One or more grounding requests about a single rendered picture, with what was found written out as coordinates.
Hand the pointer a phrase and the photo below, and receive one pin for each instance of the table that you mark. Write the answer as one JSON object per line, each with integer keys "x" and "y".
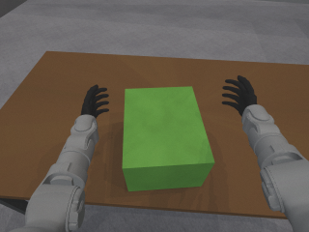
{"x": 36, "y": 120}

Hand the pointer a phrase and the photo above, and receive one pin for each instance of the carton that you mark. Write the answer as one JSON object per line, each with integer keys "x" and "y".
{"x": 165, "y": 144}

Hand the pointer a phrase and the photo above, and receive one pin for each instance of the right robot upper arm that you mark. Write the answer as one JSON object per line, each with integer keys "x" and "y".
{"x": 286, "y": 189}

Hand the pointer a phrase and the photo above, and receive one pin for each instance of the robot right hand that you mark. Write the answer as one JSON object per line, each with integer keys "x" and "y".
{"x": 245, "y": 94}

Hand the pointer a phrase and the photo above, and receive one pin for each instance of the left robot upper arm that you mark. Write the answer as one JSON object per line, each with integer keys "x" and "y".
{"x": 55, "y": 208}

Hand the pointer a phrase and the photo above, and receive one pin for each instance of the robot left hand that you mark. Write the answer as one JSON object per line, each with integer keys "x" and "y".
{"x": 90, "y": 104}

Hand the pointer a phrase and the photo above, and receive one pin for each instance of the left robot forearm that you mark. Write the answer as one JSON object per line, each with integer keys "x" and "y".
{"x": 75, "y": 158}

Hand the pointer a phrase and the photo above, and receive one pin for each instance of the right robot forearm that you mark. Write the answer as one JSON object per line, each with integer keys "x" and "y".
{"x": 266, "y": 139}

